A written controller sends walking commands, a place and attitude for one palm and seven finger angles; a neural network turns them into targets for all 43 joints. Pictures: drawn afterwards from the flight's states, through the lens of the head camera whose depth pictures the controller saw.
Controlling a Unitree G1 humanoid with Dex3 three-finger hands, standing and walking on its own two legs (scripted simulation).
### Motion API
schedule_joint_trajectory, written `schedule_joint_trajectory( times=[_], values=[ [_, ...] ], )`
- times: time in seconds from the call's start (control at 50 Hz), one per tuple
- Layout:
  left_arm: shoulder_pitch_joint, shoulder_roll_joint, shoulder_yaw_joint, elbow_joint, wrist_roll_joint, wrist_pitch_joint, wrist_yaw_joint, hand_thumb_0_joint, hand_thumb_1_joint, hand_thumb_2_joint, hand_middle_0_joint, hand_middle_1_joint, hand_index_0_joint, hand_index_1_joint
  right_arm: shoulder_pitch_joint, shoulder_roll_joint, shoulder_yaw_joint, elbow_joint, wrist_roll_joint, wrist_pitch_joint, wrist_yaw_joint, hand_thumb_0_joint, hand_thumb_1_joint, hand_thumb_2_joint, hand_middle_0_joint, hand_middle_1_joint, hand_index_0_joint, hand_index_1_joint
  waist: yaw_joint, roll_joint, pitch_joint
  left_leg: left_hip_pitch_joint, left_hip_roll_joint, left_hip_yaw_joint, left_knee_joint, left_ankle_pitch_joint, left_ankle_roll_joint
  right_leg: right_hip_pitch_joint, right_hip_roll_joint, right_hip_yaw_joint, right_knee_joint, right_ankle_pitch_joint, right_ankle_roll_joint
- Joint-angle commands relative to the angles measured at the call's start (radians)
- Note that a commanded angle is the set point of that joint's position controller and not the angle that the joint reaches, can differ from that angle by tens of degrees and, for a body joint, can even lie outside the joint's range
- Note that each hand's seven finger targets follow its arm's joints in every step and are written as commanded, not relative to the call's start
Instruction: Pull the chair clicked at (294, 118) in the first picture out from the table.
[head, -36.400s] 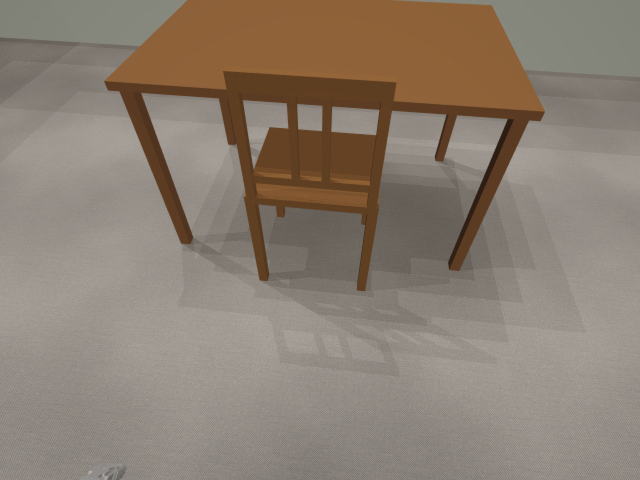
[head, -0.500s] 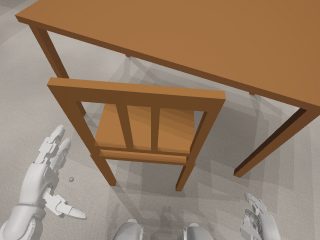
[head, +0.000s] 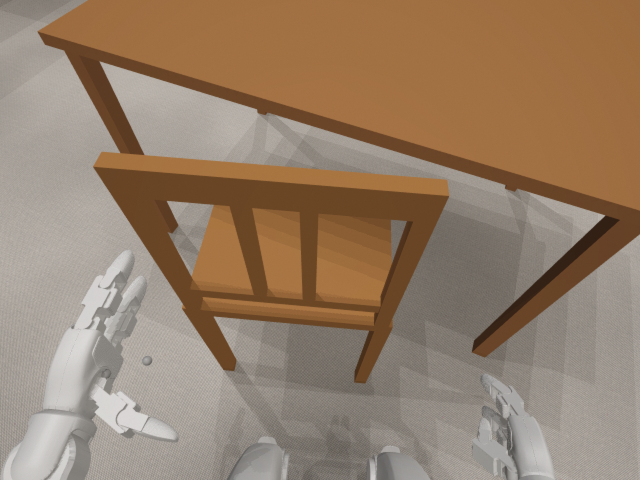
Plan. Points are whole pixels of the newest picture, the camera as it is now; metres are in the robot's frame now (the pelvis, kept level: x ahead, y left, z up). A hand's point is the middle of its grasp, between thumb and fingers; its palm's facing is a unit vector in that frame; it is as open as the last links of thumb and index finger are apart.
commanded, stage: aim the fingers beside a spindle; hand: left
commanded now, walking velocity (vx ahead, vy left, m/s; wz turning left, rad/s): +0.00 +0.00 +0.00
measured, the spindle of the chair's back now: (252, 253) +0.43 +0.13 -0.04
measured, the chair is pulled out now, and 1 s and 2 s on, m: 0.14 0.14 0.14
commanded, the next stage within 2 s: push the fingers through the gap in 1.92 s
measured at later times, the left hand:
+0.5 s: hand (190, 356) +0.25 +0.16 +0.02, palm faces -0.06 -1.00 -0.05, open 16.9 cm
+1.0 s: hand (221, 352) +0.27 +0.14 +0.00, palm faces -0.08 -1.00 -0.03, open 16.9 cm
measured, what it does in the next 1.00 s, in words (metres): stands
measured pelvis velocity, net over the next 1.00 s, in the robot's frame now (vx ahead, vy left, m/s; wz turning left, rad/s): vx -0.01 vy -0.01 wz -0.01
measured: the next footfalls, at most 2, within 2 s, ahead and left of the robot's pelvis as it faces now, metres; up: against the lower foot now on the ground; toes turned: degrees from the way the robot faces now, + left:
none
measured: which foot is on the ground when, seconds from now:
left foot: down 0.00-1.00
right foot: down 0.00-1.00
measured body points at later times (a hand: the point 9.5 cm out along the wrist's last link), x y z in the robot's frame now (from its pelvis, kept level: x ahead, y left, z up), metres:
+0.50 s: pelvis +0.00 -0.01 -0.01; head +0.09 +0.00 +0.43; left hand +0.25 +0.22 +0.03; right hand +0.17 -0.25 -0.10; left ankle +0.01 +0.12 -0.66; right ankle +0.01 -0.12 -0.66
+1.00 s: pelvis -0.01 -0.01 -0.03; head +0.09 +0.00 +0.41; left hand +0.26 +0.19 +0.01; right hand +0.17 -0.25 -0.12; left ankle +0.01 +0.12 -0.66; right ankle +0.01 -0.12 -0.66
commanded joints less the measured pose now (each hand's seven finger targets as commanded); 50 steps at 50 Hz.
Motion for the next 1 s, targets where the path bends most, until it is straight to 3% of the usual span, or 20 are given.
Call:
schedule_joint_trajectory(
  times=[0.0,0.06,0.12,0.24,0.3,0.34,0.36,0.38,0.52,0.6,0.68,0.72,0.76,0.8,0.88,0.94,0.98],
  values=[
    [-0.091,0.118,0.04,-0.186,-0.016,-0.067,-0.001,0.0,-0.5,0.3,-0.06,-0.08,-0.06,-0.08,-0.02,-0.143,-0.057,-0.136,0.002,-0.056,-0.015,0.0,-0.9,-0.9,0.2,0.3,0.2,0.3,-0.026,0.017,-0.227,0.14,-0.016,0.027,-0.14,0.268,0.031,0.132,0.021,0.009,-0.137,0.221,-0.011],
    [-0.102,0.118,0.032,-0.207,-0.011,-0.077,0.007,0.0,-0.5,0.3,-0.06,-0.08,-0.06,-0.08,-0.019,-0.143,-0.06,-0.138,0.001,-0.061,-0.014,0.0,-0.9,-0.9,0.2,0.3,0.2,0.3,-0.018,0.046,-0.243,0.15,-0.015,0.028,-0.135,0.279,0.029,0.125,0.017,0.01,-0.126,0.228,-0.014],
    [-0.067,0.111,0.02,-0.223,0.001,-0.076,0.026,0.0,-0.5,0.3,-0.06,-0.08,-0.06,-0.08,-0.019,-0.139,-0.064,-0.143,-0.002,-0.058,-0.008,0.0,-0.9,-0.9,0.2,0.3,0.2,0.3,-0.009,0.028,-0.284,0.152,-0.014,0.028,-0.127,0.316,0.03,0.145,0.017,0.01,-0.11,0.268,-0.014],
    [-0.049,0.099,0.019,-0.213,0.02,-0.075,0.071,0.0,-0.5,0.3,-0.06,-0.08,-0.06,-0.08,-0.028,-0.132,-0.065,-0.152,-0.005,-0.036,-0.002,0.0,-0.9,-0.9,0.2,0.3,0.2,0.3,-0.003,0.011,-0.271,0.117,-0.015,0.034,-0.12,0.296,0.027,0.138,0.016,0.01,-0.095,0.256,-0.014],
    [-0.049,0.086,-0.004,-0.234,0.028,-0.083,0.084,0.0,-0.5,0.3,-0.06,-0.08,-0.06,-0.08,-0.029,-0.13,-0.064,-0.157,-0.007,-0.029,0.002,0.0,-0.9,-0.9,0.2,0.3,0.2,0.3,-0.006,0.02,-0.289,0.111,-0.015,0.038,-0.11,0.303,0.029,0.14,0.015,0.015,-0.088,0.267,-0.013],
    [-0.071,0.093,0.0,-0.215,0.032,-0.088,0.089,0.0,-0.5,0.3,-0.06,-0.08,-0.06,-0.08,-0.026,-0.134,-0.065,-0.151,-0.006,-0.025,0.001,0.0,-0.9,-0.9,0.2,0.3,0.2,0.3,-0.015,0.002,-0.267,0.09,-0.014,0.038,-0.099,0.278,0.029,0.121,0.015,0.019,-0.089,0.246,-0.012],
    [-0.087,0.072,-0.029,-0.223,0.036,-0.093,0.089,0.0,-0.5,0.3,-0.06,-0.08,-0.06,-0.08,-0.028,-0.134,-0.063,-0.154,-0.007,-0.026,0.001,0.0,-0.9,-0.9,0.2,0.3,0.2,0.3,-0.022,0.021,-0.263,0.094,-0.014,0.038,-0.092,0.274,0.03,0.099,0.015,0.019,-0.084,0.242,-0.012],
    [-0.1,0.069,-0.038,-0.217,0.037,-0.094,0.092,0.0,-0.5,0.3,-0.06,-0.08,-0.06,-0.08,-0.026,-0.135,-0.062,-0.15,-0.008,-0.026,0.001,0.0,-0.9,-0.9,0.2,0.3,0.2,0.3,-0.03,-0.003,-0.256,0.086,-0.011,0.032,-0.089,0.27,0.032,0.091,0.017,0.017,-0.082,0.236,-0.012],
    [-0.105,0.07,-0.044,-0.223,0.049,-0.097,0.108,0.0,-0.5,0.3,-0.06,-0.08,-0.06,-0.08,-0.025,-0.136,-0.063,-0.158,-0.01,-0.017,0.004,0.0,-0.9,-0.9,0.2,0.3,0.2,0.3,-0.014,0.014,-0.306,0.074,-0.015,0.035,-0.073,0.268,0.03,0.096,0.013,0.024,-0.06,0.236,-0.015],
    [-0.11,0.044,-0.073,-0.218,0.061,-0.09,0.129,0.0,-0.5,0.3,-0.06,-0.08,-0.06,-0.08,-0.023,-0.135,-0.062,-0.163,-0.012,-0.005,0.008,0.0,-0.9,-0.9,0.2,0.3,0.2,0.3,-0.022,-0.018,-0.312,0.059,-0.013,0.033,-0.063,0.272,0.032,0.091,0.015,0.021,-0.048,0.246,-0.014],
    [-0.125,0.055,-0.065,-0.207,0.069,-0.091,0.143,0.0,-0.5,0.3,-0.06,-0.08,-0.06,-0.08,-0.026,-0.134,-0.062,-0.165,-0.014,0.006,0.012,0.0,-0.9,-0.9,0.2,0.3,0.2,0.3,-0.019,-0.018,-0.304,0.029,-0.014,0.036,-0.051,0.25,0.032,0.087,0.015,0.031,-0.044,0.229,-0.014],
    [-0.111,0.037,-0.083,-0.229,0.07,-0.095,0.144,0.0,-0.5,0.3,-0.06,-0.08,-0.06,-0.08,-0.026,-0.131,-0.064,-0.172,-0.013,0.01,0.015,0.0,-0.9,-0.9,0.2,0.3,0.2,0.3,-0.018,-0.002,-0.334,0.05,-0.014,0.039,-0.048,0.272,0.032,0.089,0.014,0.027,-0.035,0.256,-0.015],
    [-0.124,0.027,-0.1,-0.224,0.076,-0.095,0.149,0.0,-0.5,0.3,-0.06,-0.08,-0.06,-0.08,-0.027,-0.131,-0.062,-0.172,-0.013,0.014,0.017,0.0,-0.9,-0.9,0.2,0.3,0.2,0.3,-0.023,0.01,-0.315,0.042,-0.014,0.037,-0.046,0.262,0.03,0.072,0.014,0.025,-0.033,0.243,-0.016],
    [-0.145,0.014,-0.117,-0.219,0.083,-0.098,0.155,0.0,-0.5,0.3,-0.06,-0.08,-0.06,-0.08,-0.022,-0.132,-0.062,-0.169,-0.015,0.017,0.018,0.0,-0.9,-0.9,0.2,0.3,0.2,0.3,-0.035,-0.012,-0.314,0.039,-0.012,0.031,-0.038,0.265,0.032,0.055,0.017,0.021,-0.025,0.244,-0.015],
    [-0.158,0.03,-0.109,-0.207,0.091,-0.102,0.17,0.0,-0.5,0.3,-0.06,-0.08,-0.06,-0.08,-0.026,-0.134,-0.062,-0.171,-0.018,0.024,0.02,0.0,-0.9,-0.9,0.2,0.3,0.2,0.3,-0.028,-0.005,-0.308,0.016,-0.013,0.03,-0.03,0.246,0.032,0.046,0.017,0.025,-0.019,0.22,-0.019],
    [-0.187,0.004,-0.138,-0.22,0.099,-0.106,0.177,0.0,-0.5,0.3,-0.06,-0.08,-0.06,-0.08,-0.025,-0.13,-0.062,-0.17,-0.019,0.03,0.024,0.0,-0.9,-0.9,0.2,0.3,0.2,0.3,-0.032,0.015,-0.339,0.032,-0.014,0.032,-0.021,0.264,0.031,0.041,0.014,0.024,-0.008,0.243,-0.019],
    [-0.191,0.011,-0.135,-0.199,0.106,-0.102,0.186,0.0,-0.5,0.3,-0.06,-0.08,-0.06,-0.08,-0.026,-0.133,-0.062,-0.168,-0.02,0.035,0.024,0.0,-0.9,-0.9,0.2,0.3,0.2,0.3,-0.035,-0.003,-0.333,0.021,-0.012,0.028,-0.018,0.257,0.033,0.031,0.016,0.024,-0.005,0.232,-0.019]
  ],
)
